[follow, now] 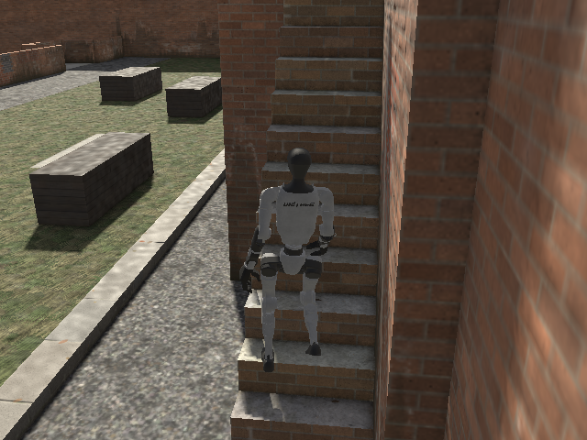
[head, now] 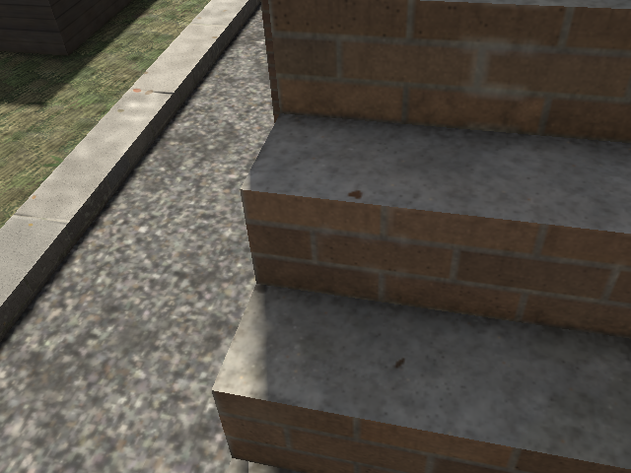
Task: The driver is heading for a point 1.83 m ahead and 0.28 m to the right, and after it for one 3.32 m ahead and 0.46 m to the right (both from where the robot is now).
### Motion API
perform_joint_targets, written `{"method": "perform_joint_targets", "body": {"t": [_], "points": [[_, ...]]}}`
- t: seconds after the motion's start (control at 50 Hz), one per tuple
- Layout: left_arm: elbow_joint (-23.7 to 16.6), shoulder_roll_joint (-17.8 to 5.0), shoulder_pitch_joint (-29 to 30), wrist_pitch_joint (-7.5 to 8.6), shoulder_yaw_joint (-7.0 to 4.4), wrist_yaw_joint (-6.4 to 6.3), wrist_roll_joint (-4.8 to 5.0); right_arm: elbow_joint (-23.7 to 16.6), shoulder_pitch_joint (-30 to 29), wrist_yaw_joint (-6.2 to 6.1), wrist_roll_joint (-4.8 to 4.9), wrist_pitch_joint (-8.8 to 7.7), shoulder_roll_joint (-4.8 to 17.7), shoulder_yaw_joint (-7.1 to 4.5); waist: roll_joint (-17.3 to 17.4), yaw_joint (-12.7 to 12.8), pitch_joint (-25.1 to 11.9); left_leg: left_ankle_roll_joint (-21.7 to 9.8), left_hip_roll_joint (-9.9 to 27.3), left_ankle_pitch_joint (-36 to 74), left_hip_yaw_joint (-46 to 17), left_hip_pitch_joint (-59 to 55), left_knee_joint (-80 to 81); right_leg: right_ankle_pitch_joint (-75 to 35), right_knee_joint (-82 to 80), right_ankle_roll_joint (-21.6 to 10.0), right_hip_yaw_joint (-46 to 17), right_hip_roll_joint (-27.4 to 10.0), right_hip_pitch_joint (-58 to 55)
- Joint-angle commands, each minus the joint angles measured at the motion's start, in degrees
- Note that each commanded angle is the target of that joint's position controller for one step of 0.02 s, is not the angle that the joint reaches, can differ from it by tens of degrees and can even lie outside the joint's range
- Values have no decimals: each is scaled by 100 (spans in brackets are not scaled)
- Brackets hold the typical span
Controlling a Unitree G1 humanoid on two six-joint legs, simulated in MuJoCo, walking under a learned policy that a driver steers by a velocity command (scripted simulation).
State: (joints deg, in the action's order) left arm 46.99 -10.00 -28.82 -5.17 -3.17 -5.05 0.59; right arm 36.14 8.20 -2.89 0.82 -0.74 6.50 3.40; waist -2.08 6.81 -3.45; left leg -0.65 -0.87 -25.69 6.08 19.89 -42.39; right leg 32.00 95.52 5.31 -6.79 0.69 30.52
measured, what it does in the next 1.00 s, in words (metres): steps to the right: right foot 0.22 m lower, then left foot 0.22 m higher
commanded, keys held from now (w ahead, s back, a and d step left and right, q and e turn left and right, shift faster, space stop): w+e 0.52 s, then w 0.14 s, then w+q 0.34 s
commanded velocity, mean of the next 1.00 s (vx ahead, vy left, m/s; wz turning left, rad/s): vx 0.41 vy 0.05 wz -0.27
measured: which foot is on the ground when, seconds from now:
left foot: down 0.00-0.20, up 0.22-0.44, down 0.46-0.96, up 0.98-1.00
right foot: up 0.00-0.22, down 0.24-0.54, up 0.56-0.90, down 0.92-1.00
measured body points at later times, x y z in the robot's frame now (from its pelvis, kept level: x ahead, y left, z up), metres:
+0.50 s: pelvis -0.07 -0.09 -0.15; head -0.05 -0.11 +0.30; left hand -0.06 +0.15 -0.29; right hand +0.17 -0.26 -0.19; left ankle +0.03 +0.02 -0.70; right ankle -0.19 -0.19 -0.90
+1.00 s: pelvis -0.02 -0.14 -0.05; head -0.02 -0.18 +0.40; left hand +0.18 +0.03 -0.13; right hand +0.06 -0.39 -0.16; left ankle +0.01 +0.01 -0.62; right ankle -0.11 -0.24 -0.70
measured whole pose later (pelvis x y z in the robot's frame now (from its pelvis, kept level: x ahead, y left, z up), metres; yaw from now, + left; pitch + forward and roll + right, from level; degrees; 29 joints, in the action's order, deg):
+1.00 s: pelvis -0.02 -0.14 -0.05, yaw -14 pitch +2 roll -1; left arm 36.7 -8.1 -11.7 0.1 1.6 -1.7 -4.2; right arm 33.7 13.2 -3.3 0.0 0.8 10.7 -0.5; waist 6.0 -1.4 -1.7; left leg 3.7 -1.4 -29.2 -7.5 43.9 -88.3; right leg 34.9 64.3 -1.1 6.9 -4.4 25.9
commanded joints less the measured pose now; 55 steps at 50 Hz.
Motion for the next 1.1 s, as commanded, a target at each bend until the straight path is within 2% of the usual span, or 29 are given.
{"method": "perform_joint_targets", "body": {"t": [0.02,0.08,0.2,0.24,0.26,0.28,0.32,0.34,0.36,0.38,0.44,0.48,0.52,0.54,0.56,0.58,0.62,0.68,0.74,0.84,0.88,0.92,0.94,0.96,0.98,1.02,1.04,1.08,1.1], "points": [[-457,-519,-127,-111,-202,-127,-119,-1114,-1408,-244,144,-405,761,-311,201,-132,114,-768,2166,1363,-2035,309,1126,-221,1501,87,-682,-529,752],[-438,-77,-408,94,11,288,-105,-1299,-1392,-61,-33,-479,670,-378,387,54,-12,-98,1506,1454,-772,-376,186,-1211,-2267,-524,-27,-982,253],[778,456,-1033,448,243,694,-385,-1654,-1953,455,187,-260,-287,-119,-418,-210,246,15,830,-416,809,1996,-4540,-6475,-7638,-1451,1677,-677,-2310],[684,-353,-793,607,329,625,-664,-2022,-2406,542,80,-85,-977,55,-1098,-505,98,279,653,-1694,777,3890,-9199,-8582,-6637,-1234,1029,-862,-2719],[788,-798,-1450,599,122,544,-339,-2310,-2564,561,154,-223,-1374,333,-930,-143,375,686,909,-2176,485,5810,-9838,-8401,-6651,-1605,-618,-1452,-2910],[660,-1117,-1019,533,-40,451,-122,-2290,-1992,591,216,-369,-1021,274,-689,-382,629,615,1201,-734,-373,6891,-9372,-6581,-6754,-1947,-1406,-2011,-3353],[683,-732,-1283,287,7,148,-313,-2799,-3643,604,51,-593,-868,291,-6,178,517,737,1164,-1367,-77,7737,-8853,-5586,-7180,-1901,-1238,-1824,-4238],[203,-1916,-661,426,-448,-111,-9,-3103,-2994,435,372,-510,-890,379,-1079,-325,318,741,1995,-1449,-1772,7841,-7640,-2499,-8167,-2448,-4089,-3564,-3916],[-90,-2288,-3,577,-556,-258,-61,-3087,-3183,309,423,-392,-368,276,-610,-247,511,744,2076,-1103,-2380,7910,-7508,-1120,-8719,-2758,-5160,-4155,-3460],[-193,-2081,32,491,-483,-334,-199,-2827,-3395,240,276,-228,-71,152,91,-84,579,734,1676,-924,-1344,7087,-7004,-665,-9082,-2716,-4157,-3520,-3168],[-58,-713,-342,186,-128,-372,-8,-2317,-3517,148,70,-29,-542,299,-70,33,831,198,583,-2623,-18,2421,-4333,-1413,-10034,-2302,-1701,-1877,-331],[148,-841,282,416,27,-170,-141,-1698,-1598,119,170,-82,97,-213,-599,-1275,-524,-269,-247,-1397,825,311,-3756,-9986,-8679,-2047,45,-1138,-1363],[122,-1648,564,661,-189,-45,60,-1194,263,140,-173,-67,716,-488,-1117,-2069,-1629,-773,272,-2484,-1041,-403,-2394,-13379,-5960,-1945,298,-979,-1691],[-80,-1580,1018,827,-205,87,148,-748,1139,151,-309,41,1244,-661,-192,-2232,-1718,-1056,571,-2982,-2346,-975,-934,-11991,-4946,-1953,185,-771,-1154],[-557,-1307,2076,861,-124,336,116,-247,1834,-48,-272,143,1463,-771,1398,-2463,-1206,-1404,1400,-2373,-3873,-1299,495,-6219,-3258,-1760,44,-444,410],[-1173,-834,3143,888,27,525,-179,190,1730,-151,-447,128,1441,-701,2379,-2092,-953,-1499,1679,-1680,-5099,-383,1128,-2815,-128,-1479,-153,248,1132],[-1944,364,3194,826,453,748,-125,270,369,-62,-466,-77,166,-319,1158,-907,240,-689,1348,-1474,-3028,1170,322,-1343,2189,-1509,-411,310,2308],[-1491,136,1487,590,513,779,-129,552,77,95,-197,-307,1,-292,95,-136,740,-436,1112,-971,-1814,2018,479,-2289,2603,-1125,-242,317,2119],[-1352,-167,1218,428,431,544,-8,311,-486,66,-279,-202,636,-345,708,262,874,-950,967,-491,-1497,2669,906,-2967,2655,-494,36,406,1647],[-1600,-330,2337,390,404,173,-354,-197,237,19,-400,-199,1027,-359,617,-487,482,-1044,963,214,-2003,1794,492,-3289,-632,-447,840,-514,1230],[-1618,-430,2556,460,341,176,-258,-452,574,-94,-397,-71,1102,-464,981,-883,55,-1089,1117,321,-2521,1018,-41,-2989,-2023,-517,613,-731,1146],[-1582,-593,1894,396,200,213,-351,-671,240,-216,-332,60,1088,-523,1261,-512,-268,-846,1028,1629,-2431,1322,-1231,-2934,-3482,-679,254,-852,-34],[-1241,-700,651,512,111,261,-520,-904,-284,-160,-127,110,760,-456,758,60,-484,-321,413,1991,-1630,1983,-2892,-3480,-4964,-882,114,-995,-1430],[-684,-1072,-315,615,31,363,-562,-1012,-280,-100,25,149,335,-335,-932,190,-550,398,-768,1368,-481,3592,-4309,-5430,-6100,-1303,-317,-1456,-3444],[-727,-1033,22,600,46,350,-548,-917,152,-21,-21,62,127,-318,-2138,-286,-475,689,-753,-582,-1020,5094,-7089,-7173,-5441,-1501,-949,-1863,-4040],[-930,-553,1302,509,212,264,-592,-997,130,96,112,115,81,-271,-1176,-1093,95,810,-491,-458,-669,4954,-9150,-6524,-6160,-1367,-81,-1425,-2558],[-940,-932,1257,607,146,231,-389,-1390,22,219,-28,97,206,-169,-768,-1281,140,936,-104,-457,-871,4658,-8262,-6894,-6292,-1485,-287,-1553,-2473],[-1417,-1812,3850,672,-97,68,-6,-1198,1987,414,-100,329,1417,-464,-840,-3239,-611,570,780,-711,-985,1670,-3415,-5761,-6793,-1032,127,-1803,-1695],[-1426,-1883,4045,599,-180,-18,53,-716,2520,292,-73,423,1587,-554,-532,-3110,-1132,355,544,-239,-696,249,-2315,-6174,-6299,-1156,196,-1970,-1409]]}}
